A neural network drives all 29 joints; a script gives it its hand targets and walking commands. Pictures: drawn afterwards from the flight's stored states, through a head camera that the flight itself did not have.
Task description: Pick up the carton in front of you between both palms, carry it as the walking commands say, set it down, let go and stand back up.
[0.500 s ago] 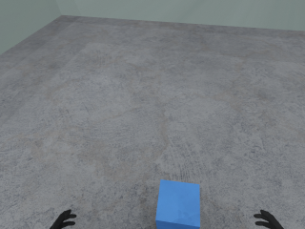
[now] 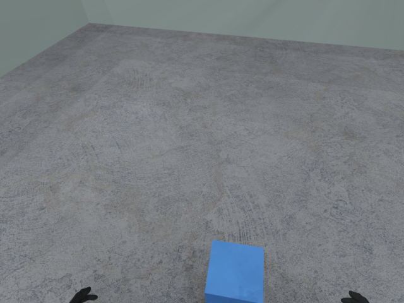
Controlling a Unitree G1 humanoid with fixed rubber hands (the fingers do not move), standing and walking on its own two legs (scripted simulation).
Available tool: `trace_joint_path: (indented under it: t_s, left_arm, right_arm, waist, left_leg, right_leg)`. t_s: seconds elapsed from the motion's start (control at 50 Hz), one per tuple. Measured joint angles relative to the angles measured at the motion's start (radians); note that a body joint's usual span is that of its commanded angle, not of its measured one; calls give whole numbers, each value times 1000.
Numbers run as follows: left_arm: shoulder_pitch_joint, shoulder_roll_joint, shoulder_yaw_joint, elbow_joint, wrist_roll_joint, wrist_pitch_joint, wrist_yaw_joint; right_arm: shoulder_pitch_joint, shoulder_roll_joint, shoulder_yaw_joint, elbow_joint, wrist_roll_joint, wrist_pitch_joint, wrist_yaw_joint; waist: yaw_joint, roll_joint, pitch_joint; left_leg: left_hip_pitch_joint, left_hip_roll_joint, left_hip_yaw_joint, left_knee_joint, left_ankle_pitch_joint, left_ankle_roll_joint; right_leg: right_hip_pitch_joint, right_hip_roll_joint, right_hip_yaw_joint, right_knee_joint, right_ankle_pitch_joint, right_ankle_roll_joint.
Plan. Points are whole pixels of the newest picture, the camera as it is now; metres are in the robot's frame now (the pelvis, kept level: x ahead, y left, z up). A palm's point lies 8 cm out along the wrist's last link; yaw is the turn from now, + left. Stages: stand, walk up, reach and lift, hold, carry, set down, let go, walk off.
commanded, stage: stand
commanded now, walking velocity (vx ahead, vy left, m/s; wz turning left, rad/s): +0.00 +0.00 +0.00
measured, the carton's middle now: (233, 278) +0.36 -0.07 -0.65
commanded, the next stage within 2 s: none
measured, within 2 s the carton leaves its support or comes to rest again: neither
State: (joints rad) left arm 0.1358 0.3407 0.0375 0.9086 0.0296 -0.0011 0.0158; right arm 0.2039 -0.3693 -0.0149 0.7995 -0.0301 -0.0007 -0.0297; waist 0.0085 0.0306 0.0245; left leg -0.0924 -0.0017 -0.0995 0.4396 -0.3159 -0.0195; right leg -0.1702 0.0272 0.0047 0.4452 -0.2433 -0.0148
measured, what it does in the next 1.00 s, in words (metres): stands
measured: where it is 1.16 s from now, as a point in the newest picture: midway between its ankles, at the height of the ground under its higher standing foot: outside the picture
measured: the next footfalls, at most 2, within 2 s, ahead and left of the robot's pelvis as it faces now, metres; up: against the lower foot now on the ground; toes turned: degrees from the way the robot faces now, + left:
none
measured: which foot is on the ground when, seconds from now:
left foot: down 0.00-1.00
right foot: down 0.00-1.00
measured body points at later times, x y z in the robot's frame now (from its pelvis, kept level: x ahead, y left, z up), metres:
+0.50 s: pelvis -0.02 +0.00 +0.00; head -0.02 -0.01 +0.45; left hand +0.09 +0.31 -0.11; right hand +0.09 -0.31 -0.11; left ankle -0.05 +0.14 -0.74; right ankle +0.00 -0.11 -0.74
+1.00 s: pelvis -0.02 +0.00 +0.01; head -0.02 -0.01 +0.46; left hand +0.08 +0.32 -0.11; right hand +0.08 -0.31 -0.11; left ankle -0.05 +0.14 -0.74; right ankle +0.00 -0.11 -0.74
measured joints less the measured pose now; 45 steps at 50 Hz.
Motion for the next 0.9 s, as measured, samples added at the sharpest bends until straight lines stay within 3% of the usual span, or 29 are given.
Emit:
trace_joint_path:
  t_s: [0.9]
  left_arm:
    - [-37, 37, -14, 150, -14, -4, -12]
  right_arm:
    - [-37, -25, 16, 164, 9, -12, 10]
  waist:
    - [3, -10, 11]
  left_leg:
    - [25, 0, 17, -81, 69, 0]
  right_leg:
    - [20, -7, 16, -74, 68, 5]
